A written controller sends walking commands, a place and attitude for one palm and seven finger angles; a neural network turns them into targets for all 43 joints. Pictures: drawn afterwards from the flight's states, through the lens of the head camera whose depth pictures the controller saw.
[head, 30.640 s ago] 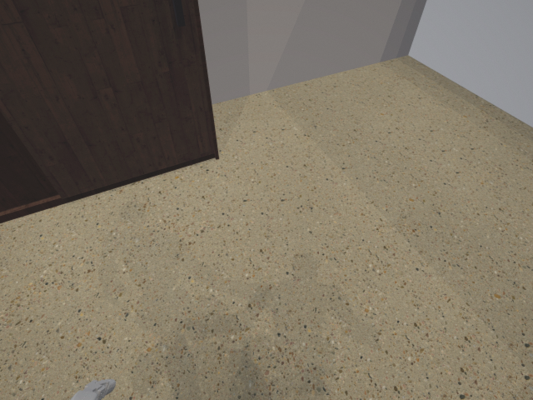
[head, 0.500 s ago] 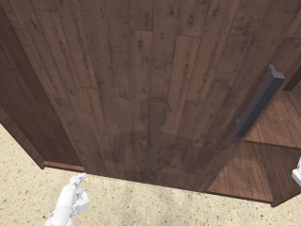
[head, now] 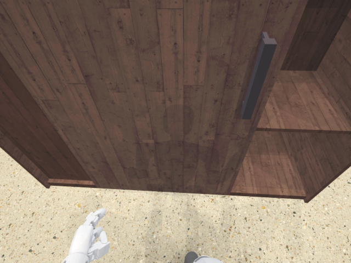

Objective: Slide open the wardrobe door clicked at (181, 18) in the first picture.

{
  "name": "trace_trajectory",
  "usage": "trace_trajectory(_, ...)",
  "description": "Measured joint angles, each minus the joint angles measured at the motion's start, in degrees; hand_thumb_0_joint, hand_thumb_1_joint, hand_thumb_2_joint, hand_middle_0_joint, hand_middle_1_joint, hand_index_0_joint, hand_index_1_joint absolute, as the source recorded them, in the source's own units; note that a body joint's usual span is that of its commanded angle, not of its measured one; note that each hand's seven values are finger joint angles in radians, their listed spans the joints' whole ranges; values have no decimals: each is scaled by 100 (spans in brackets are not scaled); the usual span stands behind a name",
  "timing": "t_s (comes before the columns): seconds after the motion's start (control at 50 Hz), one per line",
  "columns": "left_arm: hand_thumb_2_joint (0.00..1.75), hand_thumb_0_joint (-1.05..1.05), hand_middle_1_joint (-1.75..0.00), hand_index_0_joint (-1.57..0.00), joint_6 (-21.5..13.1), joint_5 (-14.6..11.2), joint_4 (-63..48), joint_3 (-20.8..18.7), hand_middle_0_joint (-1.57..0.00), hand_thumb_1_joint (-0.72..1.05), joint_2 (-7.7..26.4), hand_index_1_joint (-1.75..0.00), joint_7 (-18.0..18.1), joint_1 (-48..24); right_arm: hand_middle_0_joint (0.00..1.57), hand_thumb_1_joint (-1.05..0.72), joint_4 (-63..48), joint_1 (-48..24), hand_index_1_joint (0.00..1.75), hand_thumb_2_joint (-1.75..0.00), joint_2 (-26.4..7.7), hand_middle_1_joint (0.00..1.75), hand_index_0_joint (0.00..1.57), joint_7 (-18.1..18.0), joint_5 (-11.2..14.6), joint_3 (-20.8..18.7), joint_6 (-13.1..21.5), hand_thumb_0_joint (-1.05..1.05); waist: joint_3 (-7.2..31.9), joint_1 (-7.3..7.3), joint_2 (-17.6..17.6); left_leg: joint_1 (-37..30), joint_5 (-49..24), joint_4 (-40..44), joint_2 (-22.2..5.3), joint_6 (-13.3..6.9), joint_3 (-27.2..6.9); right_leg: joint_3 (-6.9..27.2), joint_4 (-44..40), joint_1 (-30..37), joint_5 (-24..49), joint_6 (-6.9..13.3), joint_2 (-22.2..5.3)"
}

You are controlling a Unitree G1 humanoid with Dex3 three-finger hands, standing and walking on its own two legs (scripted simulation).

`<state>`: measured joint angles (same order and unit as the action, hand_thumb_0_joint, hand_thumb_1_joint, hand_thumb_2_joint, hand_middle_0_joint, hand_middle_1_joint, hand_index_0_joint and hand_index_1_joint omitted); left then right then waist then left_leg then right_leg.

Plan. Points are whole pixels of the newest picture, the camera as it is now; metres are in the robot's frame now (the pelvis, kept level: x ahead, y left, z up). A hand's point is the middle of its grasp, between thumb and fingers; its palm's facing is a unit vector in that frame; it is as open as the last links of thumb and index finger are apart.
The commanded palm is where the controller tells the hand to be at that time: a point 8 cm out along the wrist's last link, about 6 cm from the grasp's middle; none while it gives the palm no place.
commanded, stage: step back with the hand held close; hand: right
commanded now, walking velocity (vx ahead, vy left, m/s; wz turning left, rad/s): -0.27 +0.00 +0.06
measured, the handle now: (254, 79) +0.55 -0.22 +0.12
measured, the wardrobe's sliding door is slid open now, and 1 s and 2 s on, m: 0.44 0.44 0.44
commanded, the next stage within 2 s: stop stepping back and stand still in 0.12 s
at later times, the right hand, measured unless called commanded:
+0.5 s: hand out of the picture +0.08 -0.30 +0.19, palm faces +0.35 +0.85 -0.39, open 7.4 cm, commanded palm +0.01 -0.35 +0.18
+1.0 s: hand out of the picture -0.01 -0.36 +0.19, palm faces +0.38 +0.79 -0.48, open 7.4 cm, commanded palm -0.06 -0.40 +0.18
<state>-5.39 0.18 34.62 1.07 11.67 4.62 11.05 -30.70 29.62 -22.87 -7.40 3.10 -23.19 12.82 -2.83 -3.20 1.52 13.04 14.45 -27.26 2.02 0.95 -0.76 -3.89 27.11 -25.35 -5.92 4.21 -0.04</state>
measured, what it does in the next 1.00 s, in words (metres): walks backwards: right foot, then left foot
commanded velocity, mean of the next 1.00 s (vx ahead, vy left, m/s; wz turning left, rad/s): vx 0.08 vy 0.09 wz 0.02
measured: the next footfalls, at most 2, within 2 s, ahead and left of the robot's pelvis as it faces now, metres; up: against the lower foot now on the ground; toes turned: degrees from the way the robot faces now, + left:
right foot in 0.26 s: +0.11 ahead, -0.07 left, +0.01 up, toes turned +1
left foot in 0.54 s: -0.14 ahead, +0.00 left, +0.00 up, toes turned +2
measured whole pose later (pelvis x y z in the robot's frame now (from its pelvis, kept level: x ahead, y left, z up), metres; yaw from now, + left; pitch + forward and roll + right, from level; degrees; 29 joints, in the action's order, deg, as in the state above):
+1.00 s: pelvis -0.21 -0.11 +0.00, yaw +4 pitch -1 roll +1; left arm -5.1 0.8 39.9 0.3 10.1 2.5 15.5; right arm -32.3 30.4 -26.7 -7.5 1.9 -25.6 12.2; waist -0.1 -1.5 -1.4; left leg 14.6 18.4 -34.0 1.7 -4.0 2.6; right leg 0.3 62.0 -31.4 -24.6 0.2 -3.5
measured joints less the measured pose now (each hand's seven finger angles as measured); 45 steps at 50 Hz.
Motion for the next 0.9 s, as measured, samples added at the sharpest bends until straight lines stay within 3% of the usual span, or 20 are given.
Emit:
trace_trajectory(0.12,90,2,-30,-21,-112,37,-120,-35,-21,90,-90,-30,-4,-153,21,-89,194,-451,30,-90,-187,30,22,-6,-12,-76,55,1,-65,186,2,184,416,-154,121,-193,-137,35,-393,-7,191,-7,51)
trace_trajectory(0.18,90,2,-30,-21,-96,33,-193,-76,-21,90,-84,-30,-82,-199,21,-89,38,-305,30,-90,-332,30,21,0,24,-163,132,1,-59,230,-34,279,90,-79,80,-151,-115,-8,78,-306,-592,-239,31)
trace_trajectory(0.22,90,1,-30,-21,-60,47,-135,-101,-21,90,-55,-30,-147,-188,21,-89,-150,-89,30,-90,-328,30,21,-15,2,-178,216,1,-2,71,-194,380,-377,-94,-79,-129,-150,117,1051,-447,-1140,-401,117)
trace_trajectory(0.26,90,1,-30,-21,-24,52,-61,-77,-21,90,-1,-30,-144,-131,21,-89,-244,35,30,-90,-225,30,21,-33,-33,-132,273,1,132,-78,-318,574,-431,-296,-207,92,-196,248,1187,-140,-1507,-394,115)
trace_trajectory(0.28,90,1,-30,-21,-41,39,-36,-84,-21,90,26,-30,-96,-111,21,-89,-188,-110,30,-90,-164,30,21,-37,-44,-61,257,1,130,-58,-338,707,0,-540,-249,131,-169,229,1005,-104,-1197,-276,128)
trace_trajectory(0.32,90,1,-30,-21,-159,19,49,-138,-20,90,38,-30,-11,-112,21,-89,136,-676,30,-90,-62,30,22,-36,-95,53,153,1,-26,15,-250,1098,838,-1807,-39,75,-275,262,810,-105,-617,-56,90)
trace_trajectory(0.36,90,1,-30,-20,-241,-17,159,-190,-20,90,-77,-30,-81,-69,21,-89,402,-1106,30,-90,-89,30,22,-22,-118,41,-35,1,-152,160,-247,1299,1128,-3098,223,10,-262,288,438,28,-359,-83,38)
trace_trajectory(0.42,90,2,-30,-20,-268,-63,167,-163,-20,90,-259,-30,-292,149,21,-89,217,-874,30,-90,-121,30,21,-42,-47,-36,-318,1,-60,382,-369,1090,1211,-3462,391,-71,123,154,-417,310,-267,-378,-7)
trace_trajectory(0.48,90,2,-30,-20,-251,21,27,-184,-20,90,-304,-30,-361,450,21,-89,-341,-74,30,-90,-212,30,21,-32,7,13,-455,1,175,505,-315,194,1632,-1936,474,-317,722,-56,-1045,419,-418,-805,-47)
trace_trajectory(0.5,90,2,-30,-20,-249,7,-46,-201,-20,90,-307,-30,-375,545,21,-89,-558,169,30,-90,-382,30,21,-20,7,-32,-461,1,248,499,-415,-192,1542,-1133,377,-495,842,-193,-627,146,-863,-915,42)
trace_trajectory(0.54,90,1,-30,-20,-221,-53,-138,-161,-21,90,-221,-30,-393,541,21,-89,-1050,484,30,-90,-721,30,21,-7,24,-362,-353,1,344,176,-851,-411,828,-219,-69,-917,593,-173,2118,-901,-1688,-824,293)
trace_trajectory(0.56,90,1,-30,-20,-165,-20,38,-165,-21,90,-106,-30,-370,395,21,-89,-1048,376,30,-90,-656,30,21,24,26,-367,-224,1,275,66,-678,-228,742,-521,20,-837,550,103,3337,-1160,-1804,-726,143)
trace_trajectory(0.6,90,1,-30,-20,5,2,417,-173,-20,90,-77,-30,-341,282,21,-89,-690,-115,30,-90,-545,30,22,57,-19,-259,-74,1,295,12,-544,-136,692,-798,75,-537,540,408,4127,-1024,-1716,-585,-115)
trace_trajectory(0.64,90,2,-30,-20,96,-2,592,-135,-20,90,-108,-30,-263,309,21,-89,-162,-586,30,-90,-341,30,22,-30,-63,-183,-76,1,423,29,-600,-99,650,-805,-42,-421,481,450,3425,-431,-1821,-429,-338)
trace_trajectory(0.7,90,2,-30,-20,-24,5,362,-87,-20,90,64,-30,-105,417,21,-89,297,-968,30,-90,38,30,22,-185,-4,-126,-256,1,541,277,-373,299,1176,-1374,-197,-352,537,612,1298,584,-1892,-283,-514)
trace_trajectory(0.76,90,2,-30,-20,-138,59,314,-87,-20,90,-242,-30,-131,200,20,-89,435,-938,30,-90,-83,30,21,-111,61,-299,-287,1,183,441,-608,943,1401,-2882,-99,-224,81,441,1220,545,-1110,-490,-330)
trace_trajectory(0.8,90,2,-30,-20,-186,83,233,-28,-20,90,-453,-30,-257,286,20,-89,263,-613,30,-90,-191,30,21,-10,57,-318,-318,1,122,516,-663,1117,1217,-3228,6,-211,187,409,844,661,-829,-486,-358)
trace_trajectory(0.86,90,2,-30,-20,-183,112,95,51,-20,90,-537,-30,-349,553,20,-89,-112,5,30,-90,-208,30,21,31,-21,-143,-231,1,188,531,-456,714,1208,-2184,85,-300,607,405,454,707,-903,-487,-550)
trace_trajectory(0.9,90,2,-30,-21,-134,102,-21,62,-21,90,-508,-30,-327,731,21,-89,-329,323,30,-90,-387,30,21,23,-77,-115,-208,1,288,515,-364,150,1398,-1054,108,-435,683,388,762,436,-1503,-401,-577)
